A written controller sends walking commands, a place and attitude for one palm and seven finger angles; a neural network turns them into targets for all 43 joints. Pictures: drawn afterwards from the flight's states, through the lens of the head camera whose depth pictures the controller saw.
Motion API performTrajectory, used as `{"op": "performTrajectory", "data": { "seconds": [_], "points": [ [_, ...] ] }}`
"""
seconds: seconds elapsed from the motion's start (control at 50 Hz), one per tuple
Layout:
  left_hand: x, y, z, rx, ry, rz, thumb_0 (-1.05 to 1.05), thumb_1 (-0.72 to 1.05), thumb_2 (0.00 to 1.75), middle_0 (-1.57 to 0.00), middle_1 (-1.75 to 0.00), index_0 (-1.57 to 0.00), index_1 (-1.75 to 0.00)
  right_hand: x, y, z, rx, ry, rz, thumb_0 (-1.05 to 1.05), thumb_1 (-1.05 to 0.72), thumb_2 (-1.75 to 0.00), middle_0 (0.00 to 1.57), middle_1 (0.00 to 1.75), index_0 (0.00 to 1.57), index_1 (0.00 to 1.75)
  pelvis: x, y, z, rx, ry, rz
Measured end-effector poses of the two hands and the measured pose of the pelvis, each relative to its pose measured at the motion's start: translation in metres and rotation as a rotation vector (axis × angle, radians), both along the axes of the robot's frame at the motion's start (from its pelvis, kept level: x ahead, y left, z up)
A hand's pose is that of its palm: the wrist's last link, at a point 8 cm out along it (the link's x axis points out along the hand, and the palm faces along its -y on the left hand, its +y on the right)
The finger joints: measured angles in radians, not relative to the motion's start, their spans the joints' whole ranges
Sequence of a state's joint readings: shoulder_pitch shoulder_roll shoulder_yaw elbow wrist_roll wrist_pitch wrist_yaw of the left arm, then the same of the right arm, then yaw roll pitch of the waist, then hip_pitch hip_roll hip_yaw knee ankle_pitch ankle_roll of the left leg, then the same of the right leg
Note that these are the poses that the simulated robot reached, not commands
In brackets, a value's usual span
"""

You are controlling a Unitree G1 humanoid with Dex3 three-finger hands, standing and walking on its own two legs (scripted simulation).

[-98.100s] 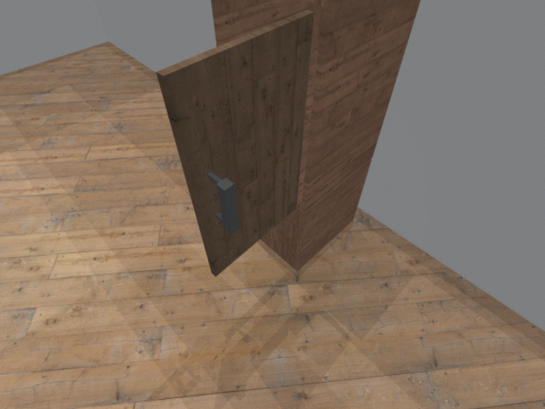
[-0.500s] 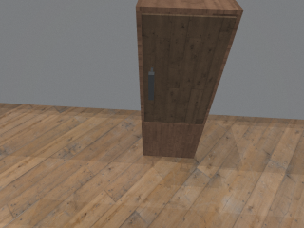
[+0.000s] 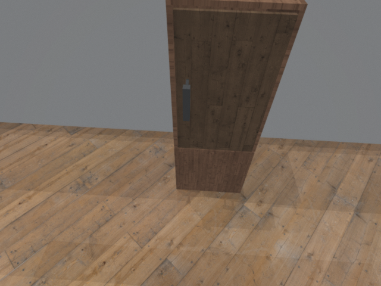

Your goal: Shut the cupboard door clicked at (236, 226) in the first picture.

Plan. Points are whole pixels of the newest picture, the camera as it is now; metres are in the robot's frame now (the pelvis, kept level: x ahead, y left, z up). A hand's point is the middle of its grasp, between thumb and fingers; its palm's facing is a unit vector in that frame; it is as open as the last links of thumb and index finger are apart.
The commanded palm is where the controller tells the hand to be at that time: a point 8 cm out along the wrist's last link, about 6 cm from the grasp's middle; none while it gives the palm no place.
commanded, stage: look to check the result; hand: left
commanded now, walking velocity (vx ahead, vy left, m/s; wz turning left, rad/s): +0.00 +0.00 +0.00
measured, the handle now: (186, 100) +0.73 +0.05 -0.05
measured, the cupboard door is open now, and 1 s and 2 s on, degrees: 0 0 0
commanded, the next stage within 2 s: stand and wait in 0.32 s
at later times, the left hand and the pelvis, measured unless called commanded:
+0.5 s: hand out of the picture +0.00 +0.15 -0.18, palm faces +0.04 -0.99 -0.16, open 7.4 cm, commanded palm none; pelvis +0.02 -0.01 +0.00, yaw +0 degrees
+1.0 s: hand out of the picture +0.00 +0.14 -0.18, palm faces +0.05 -0.99 -0.16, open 7.4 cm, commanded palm none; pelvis +0.03 -0.01 +0.00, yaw +0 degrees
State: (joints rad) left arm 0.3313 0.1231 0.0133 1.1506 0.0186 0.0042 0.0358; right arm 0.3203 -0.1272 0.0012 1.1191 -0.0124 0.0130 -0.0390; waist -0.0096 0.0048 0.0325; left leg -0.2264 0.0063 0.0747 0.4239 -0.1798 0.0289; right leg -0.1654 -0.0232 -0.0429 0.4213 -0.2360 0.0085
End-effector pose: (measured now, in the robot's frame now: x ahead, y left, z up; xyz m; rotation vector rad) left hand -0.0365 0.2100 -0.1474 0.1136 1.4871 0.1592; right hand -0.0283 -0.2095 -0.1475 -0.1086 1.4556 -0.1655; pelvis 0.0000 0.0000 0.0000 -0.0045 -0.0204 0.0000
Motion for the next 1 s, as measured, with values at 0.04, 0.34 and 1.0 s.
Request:
{"op": "performTrajectory", "data": {
  "seconds": [0.04, 0.34, 1.0],
  "points": [
    [0.001, -0.001, 0.0, 0.0, 0.001, 0.0, 0.0, 0.91, 0.9, -0.2, -0.3, -0.2, -0.29, 0.004, 0.0, 0.0, 0.002, -0.005, 0.001, 0.01, -0.91, -0.9, 0.2, 0.3, 0.2, 0.3, 0.001, 0.0, 0.0, 0.0, -0.001, -0.001],
    [0.022, -0.01, -0.001, -0.013, -0.032, 0.001, 0.0, 0.91, 0.9, -0.2, -0.3, -0.2, -0.3, 0.025, -0.005, 0.0, -0.002, -0.03, 0.018, 0.01, -0.91, -0.9, 0.2, 0.3, 0.2, 0.3, 0.011, -0.004, 0.001, 0.003, -0.004, 0.002],
    [0.031, -0.016, 0.0, -0.012, -0.016, 0.012, 0.0, 0.91, 0.9, -0.2, -0.3, -0.2, -0.29, 0.042, -0.012, 0.002, -0.009, -0.018, 0.028, 0.01, -0.91, -0.9, 0.2, 0.3, 0.2, 0.3, 0.029, -0.011, 0.002, 0.003, -0.003, 0.007]
  ]
}}
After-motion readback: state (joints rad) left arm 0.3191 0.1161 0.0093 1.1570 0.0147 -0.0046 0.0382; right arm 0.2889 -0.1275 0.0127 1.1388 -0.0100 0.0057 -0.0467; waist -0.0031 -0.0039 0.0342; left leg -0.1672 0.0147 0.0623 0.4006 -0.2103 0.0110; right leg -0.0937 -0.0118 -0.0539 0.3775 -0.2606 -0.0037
